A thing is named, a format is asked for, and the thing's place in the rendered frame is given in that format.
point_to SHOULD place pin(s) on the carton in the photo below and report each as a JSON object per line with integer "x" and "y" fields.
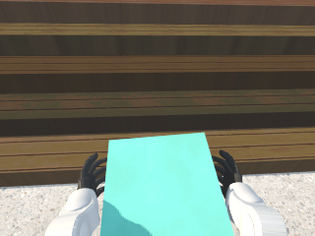
{"x": 162, "y": 186}

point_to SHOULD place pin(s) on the left robot forearm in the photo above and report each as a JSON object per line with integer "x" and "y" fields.
{"x": 79, "y": 217}

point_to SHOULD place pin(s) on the robot left hand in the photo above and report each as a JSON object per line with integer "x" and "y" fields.
{"x": 88, "y": 174}

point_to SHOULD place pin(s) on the right robot forearm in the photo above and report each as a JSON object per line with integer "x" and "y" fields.
{"x": 250, "y": 213}

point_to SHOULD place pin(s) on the robot right hand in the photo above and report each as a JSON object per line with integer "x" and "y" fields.
{"x": 230, "y": 171}

